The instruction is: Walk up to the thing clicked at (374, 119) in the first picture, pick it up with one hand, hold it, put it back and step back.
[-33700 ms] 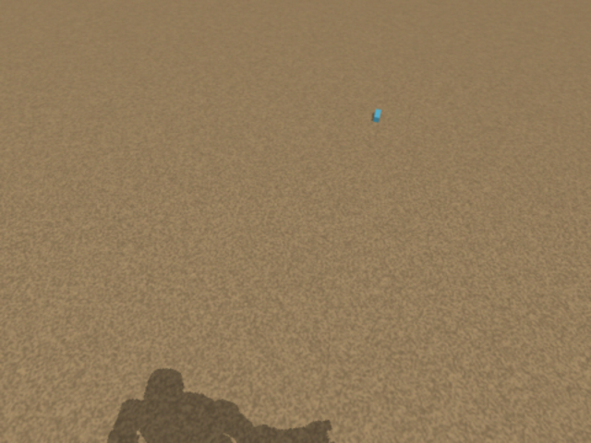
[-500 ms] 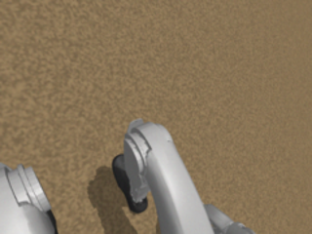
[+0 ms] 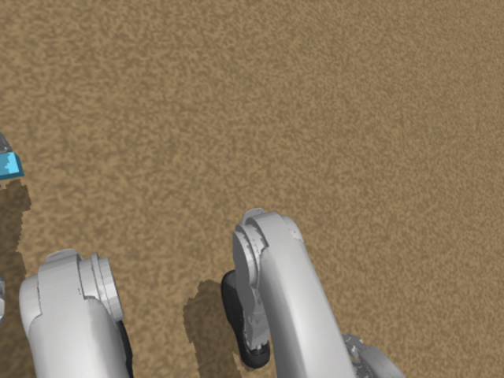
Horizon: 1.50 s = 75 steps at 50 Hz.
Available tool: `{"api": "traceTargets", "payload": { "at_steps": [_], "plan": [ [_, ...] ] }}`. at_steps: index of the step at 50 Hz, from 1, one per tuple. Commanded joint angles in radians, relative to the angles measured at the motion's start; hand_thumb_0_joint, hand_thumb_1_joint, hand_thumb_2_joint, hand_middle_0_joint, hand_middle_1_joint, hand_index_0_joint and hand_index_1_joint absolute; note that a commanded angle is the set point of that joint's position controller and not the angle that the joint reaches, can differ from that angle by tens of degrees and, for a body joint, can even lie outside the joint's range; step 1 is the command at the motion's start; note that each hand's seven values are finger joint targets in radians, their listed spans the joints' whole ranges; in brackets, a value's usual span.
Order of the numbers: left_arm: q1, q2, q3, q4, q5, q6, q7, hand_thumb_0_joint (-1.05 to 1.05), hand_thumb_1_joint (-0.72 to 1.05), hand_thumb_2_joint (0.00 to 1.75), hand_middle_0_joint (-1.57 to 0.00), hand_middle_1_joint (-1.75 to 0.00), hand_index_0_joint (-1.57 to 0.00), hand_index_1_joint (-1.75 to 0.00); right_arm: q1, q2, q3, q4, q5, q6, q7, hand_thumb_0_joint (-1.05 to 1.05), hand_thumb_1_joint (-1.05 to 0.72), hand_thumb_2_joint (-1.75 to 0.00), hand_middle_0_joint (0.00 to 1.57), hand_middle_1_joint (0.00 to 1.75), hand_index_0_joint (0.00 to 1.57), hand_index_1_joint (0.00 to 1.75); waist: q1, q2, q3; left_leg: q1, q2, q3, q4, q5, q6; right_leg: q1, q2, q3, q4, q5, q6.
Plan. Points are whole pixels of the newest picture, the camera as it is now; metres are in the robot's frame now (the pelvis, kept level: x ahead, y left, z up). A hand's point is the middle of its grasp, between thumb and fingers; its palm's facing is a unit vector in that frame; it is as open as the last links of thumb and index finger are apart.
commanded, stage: settle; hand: left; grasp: from above
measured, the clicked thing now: out of the picture +0.46 +0.32 -0.23
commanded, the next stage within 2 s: lift in 0.24 s
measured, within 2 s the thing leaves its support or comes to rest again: neither
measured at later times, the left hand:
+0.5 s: hand out of the picture +0.44 +0.31 -0.13, palm faces -0.41 -0.13 -0.90, open 6.3 cm
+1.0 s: hand out of the picture +0.37 +0.32 +0.01, palm faces -0.42 -0.14 -0.90, open 6.5 cm
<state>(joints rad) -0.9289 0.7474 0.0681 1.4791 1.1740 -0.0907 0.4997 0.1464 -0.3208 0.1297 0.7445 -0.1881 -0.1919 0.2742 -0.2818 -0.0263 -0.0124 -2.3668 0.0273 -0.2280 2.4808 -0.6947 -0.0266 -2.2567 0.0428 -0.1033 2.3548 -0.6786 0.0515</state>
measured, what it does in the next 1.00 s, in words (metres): rises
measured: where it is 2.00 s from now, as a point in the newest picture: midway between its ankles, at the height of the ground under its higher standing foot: (189, 360)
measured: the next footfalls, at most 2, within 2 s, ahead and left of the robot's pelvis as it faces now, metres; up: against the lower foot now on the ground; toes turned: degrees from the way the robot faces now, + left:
none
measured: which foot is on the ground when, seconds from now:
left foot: down 0.00-1.00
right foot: down 0.00-1.00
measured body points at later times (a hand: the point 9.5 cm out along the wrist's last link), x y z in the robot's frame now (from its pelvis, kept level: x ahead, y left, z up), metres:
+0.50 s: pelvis -0.01 -0.01 +0.02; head +0.21 +0.07 +0.40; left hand +0.45 +0.31 -0.08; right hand +0.07 -0.27 -0.09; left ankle +0.07 +0.13 -0.28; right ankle +0.11 -0.13 -0.28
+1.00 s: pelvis -0.01 +0.00 +0.12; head +0.17 +0.06 +0.53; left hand +0.39 +0.32 +0.06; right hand +0.13 -0.26 +0.00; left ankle +0.06 +0.13 -0.28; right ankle +0.11 -0.13 -0.28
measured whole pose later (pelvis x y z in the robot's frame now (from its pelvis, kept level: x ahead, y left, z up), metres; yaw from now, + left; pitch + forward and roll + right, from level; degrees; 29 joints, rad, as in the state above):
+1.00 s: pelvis -0.01 +0.00 +0.12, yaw +7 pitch +33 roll -6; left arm -0.63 0.57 -0.05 0.89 1.03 -0.04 0.12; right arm 0.16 -0.27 -0.02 0.67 -0.02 0.03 0.06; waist -0.11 0.04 -0.18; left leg -2.02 0.03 -0.11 2.06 -0.63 -0.01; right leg -1.95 0.00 -0.03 2.01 -0.64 0.04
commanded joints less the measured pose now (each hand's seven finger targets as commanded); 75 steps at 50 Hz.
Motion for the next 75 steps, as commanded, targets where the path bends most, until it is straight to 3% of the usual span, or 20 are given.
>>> {"api": "traceTargets", "payload": {
  "at_steps": [1,9,16,17,18,20,25,32,34,36,39,50,57,59,61,63,66,67,70,75],
  "plan": [
    [-0.302,0.17,0.006,-0.146,-0.025,0.011,-0.016,0.0,0.92,0.16,-1.28,-0.12,-1.29,-0.11,0.197,-0.267,-0.102,-0.006,0.032,0.026,-0.014,0.0,-0.91,-0.9,0.2,0.3,0.2,0.3,-0.002,0.355,-0.653,0.505,-0.009,0.138,-0.271,0.194,0.04,0.32,0.034,-0.094,-0.223,0.241,-0.084],
    [-0.344,0.184,0.0,-0.173,-0.023,-0.02,-0.091,0.0,0.84,0.15,-1.23,-0.12,-1.24,-0.12,0.192,-0.234,-0.11,-0.029,0.043,0.073,-0.056,0.0,-0.9,-0.9,0.2,0.3,0.2,0.3,0.005,0.271,-0.634,0.446,-0.024,0.166,-0.282,0.121,0.051,0.363,0.029,-0.046,-0.283,0.125,-0.085],
    [-0.362,0.19,0.008,-0.231,-0.007,-0.044,-0.107,0.0,0.84,0.21,-1.23,-0.15,-1.24,-0.14,0.205,-0.216,-0.119,-0.031,0.048,0.103,-0.096,0.0,-0.9,-0.9,0.2,0.3,0.2,0.3,0.024,0.29,-0.722,0.502,-0.025,0.178,-0.297,0.166,0.044,0.402,0.023,-0.034,-0.292,0.158,-0.09],
    [-0.382,0.2,0.012,-0.258,-0.007,-0.046,-0.105,0.0,0.92,0.13,-1.28,-0.2,-1.31,-0.17,0.202,-0.215,-0.121,-0.033,0.052,0.106,-0.102,0.0,-0.93,-0.91,0.2,0.3,0.2,0.3,0.03,0.299,-0.736,0.504,-0.025,0.179,-0.3,0.166,0.046,0.394,0.021,-0.036,-0.289,0.166,-0.089],
    [-0.352,0.178,0.006,-0.229,-0.006,-0.038,-0.109,0.0,0.84,0.14,-1.2,-0.12,-1.23,-0.09,0.21,-0.212,-0.126,-0.029,0.054,0.109,-0.104,0.0,-0.88,-0.89,0.2,0.3,0.2,0.3,0.034,0.294,-0.735,0.523,-0.024,0.183,-0.307,0.179,0.045,0.403,0.021,-0.034,-0.293,0.185,-0.088],
    [-0.342,0.173,0.012,-0.239,-0.013,-0.028,-0.112,0.0,0.94,0.13,-1.25,-0.18,-1.29,-0.15,0.22,-0.214,-0.129,-0.03,0.056,0.115,-0.107,0.0,-0.91,-0.9,0.2,0.3,0.2,0.3,0.04,0.306,-0.747,0.537,-0.026,0.186,-0.324,0.196,0.045,0.413,0.017,-0.039,-0.297,0.209,-0.087],
    [-0.313,0.165,0.008,-0.321,-0.053,0.011,-0.159,0.0,0.88,0.16,-1.22,-0.19,-1.25,-0.16,0.22,-0.204,-0.157,-0.031,0.08,0.136,-0.119,0.0,-0.91,-0.9,0.2,0.3,0.2,0.3,0.082,0.327,-0.802,0.601,-0.026,0.2,-0.376,0.192,0.044,0.43,0.011,-0.028,-0.326,0.201,-0.094],
    [-0.236,0.12,-0.008,-0.473,-0.062,0.017,-0.243,0.0,0.87,0.2,-1.21,-0.19,-1.23,-0.16,0.22,-0.189,-0.192,-0.06,0.114,0.172,-0.143,0.0,-0.9,-0.9,0.2,0.3,0.2,0.3,0.101,0.311,-0.799,0.664,-0.031,0.193,-0.464,0.169,0.047,0.442,-0.001,-0.025,-0.377,0.191,-0.097],
    [-0.221,0.164,0.017,-0.528,-0.068,0.018,-0.258,0.0,0.86,0.22,-1.2,-0.22,-1.22,-0.19,0.218,-0.197,-0.202,-0.071,0.126,0.183,-0.156,0.0,-0.91,-0.9,0.2,0.3,0.2,0.3,0.122,0.289,-0.815,0.684,-0.033,0.191,-0.486,0.155,0.051,0.455,-0.003,-0.018,-0.412,0.169,-0.096],
    [-0.202,0.114,-0.013,-0.577,-0.084,0.016,-0.276,0.0,0.86,0.24,-1.19,-0.23,-1.22,-0.2,0.216,-0.179,-0.201,-0.083,0.133,0.187,-0.165,0.0,-0.91,-0.9,0.2,0.3,0.2,0.3,0.114,0.268,-0.81,0.679,-0.033,0.203,-0.502,0.156,0.056,0.496,-0.003,-0.005,-0.448,0.173,-0.09],
    [-0.124,0.089,-0.026,-0.61,-0.107,0.022,-0.299,0.0,0.83,0.23,-1.16,-0.25,-1.19,-0.21,0.205,-0.169,-0.209,-0.099,0.143,0.191,-0.181,0.0,-0.9,-0.9,0.2,0.3,0.2,0.3,0.134,0.251,-0.8,0.72,-0.031,0.193,-0.558,0.127,0.054,0.511,-0.001,-0.003,-0.487,0.138,-0.091],
    [-0.001,0.067,-0.046,-0.856,-0.161,0.067,-0.344,0.0,0.82,0.23,-1.15,-0.24,-1.18,-0.21,0.142,-0.143,-0.222,-0.144,0.179,0.205,-0.238,0.0,-0.9,-0.9,0.2,0.3,0.2,0.3,0.171,0.237,-0.792,0.919,-0.022,0.174,-0.772,0.079,0.049,0.669,-0.006,0.022,-0.66,0.105,-0.083],
    [0.139,0.008,-0.066,-0.919,-0.176,0.123,-0.364,0.0,0.83,0.24,-1.18,-0.21,-1.2,-0.19,0.107,-0.12,-0.223,-0.147,0.2,0.21,-0.27,0.0,-0.89,-0.9,0.2,0.3,0.2,0.3,0.182,0.209,-0.747,1.097,-0.018,0.171,-0.931,0.152,0.042,0.816,-0.014,0.029,-0.8,0.171,-0.077],
    [0.185,-0.031,-0.095,-0.935,-0.184,0.137,-0.378,0.0,0.84,0.25,-1.19,-0.22,-1.21,-0.2,0.098,-0.107,-0.221,-0.152,0.204,0.21,-0.276,0.0,-0.9,-0.9,0.2,0.3,0.2,0.3,0.181,0.196,-0.733,1.141,-0.018,0.181,-0.967,0.18,0.042,0.875,-0.011,0.034,-0.845,0.193,-0.076],
    [0.171,-0.001,-0.071,-1.006,-0.19,0.143,-0.379,0.0,0.85,0.24,-1.19,-0.21,-1.21,-0.19,0.092,-0.107,-0.221,-0.154,0.209,0.21,-0.284,0.0,-0.9,-0.9,0.2,0.3,0.2,0.3,0.191,0.194,-0.759,1.203,-0.017,0.186,-1.013,0.188,0.043,0.946,-0.013,0.043,-0.898,0.201,-0.073],
    [0.206,-0.04,-0.098,-1.003,-0.198,0.151,-0.381,0.0,0.83,0.24,-1.19,-0.2,-1.2,-0.18,0.087,-0.09,-0.214,-0.154,0.212,0.208,-0.293,0.0,-0.9,-0.9,0.2,0.3,0.2,0.3,0.183,0.166,-0.692,1.225,-0.018,0.197,-1.058,0.172,0.043,0.994,-0.01,0.052,-0.96,0.185,-0.072],
    [0.234,-0.037,-0.09,-1.013,-0.202,0.156,-0.38,0.0,0.82,0.23,-1.19,-0.17,-1.2,-0.16,0.075,-0.088,-0.209,-0.149,0.219,0.203,-0.307,0.0,-0.9,-0.9,0.2,0.3,0.2,0.3,0.189,0.164,-0.623,1.283,-0.012,0.18,-1.157,0.119,0.04,1.048,-0.01,0.057,-1.029,0.145,-0.071],
    [0.262,-0.072,-0.116,-0.987,-0.198,0.159,-0.381,0.0,0.83,0.23,-1.2,-0.16,-1.21,-0.16,0.072,-0.081,-0.206,-0.149,0.22,0.2,-0.311,0.0,-0.9,-0.9,0.2,0.3,0.2,0.3,0.185,0.155,-0.589,1.307,-0.01,0.175,-1.184,0.115,0.037,1.061,-0.009,0.057,-1.051,0.142,-0.071],
    [0.279,-0.059,-0.106,-0.994,-0.197,0.154,-0.381,0.0,0.79,0.24,-1.16,-0.18,-1.17,-0.18,0.072,-0.078,-0.205,-0.142,0.226,0.187,-0.323,0.0,-0.9,-0.9,0.2,0.3,0.2,0.3,0.197,0.129,-0.57,1.367,-0.014,0.187,-1.241,0.149,0.038,1.158,-0.009,0.074,-1.131,0.161,-0.072],
    [0.308,-0.12,-0.147,-0.936,-0.201,0.147,-0.373,0.0,0.76,0.23,-1.14,-0.2,-1.15,-0.19,0.085,-0.06,-0.2,-0.131,0.23,0.165,-0.339,0.0,-0.9,-0.9,0.2,0.3,0.2,0.3,0.197,0.097,-0.485,1.439,-0.021,0.201,-1.337,0.208,0.037,1.283,-0.008,0.096,-1.252,0.202,-0.072]
  ]
}}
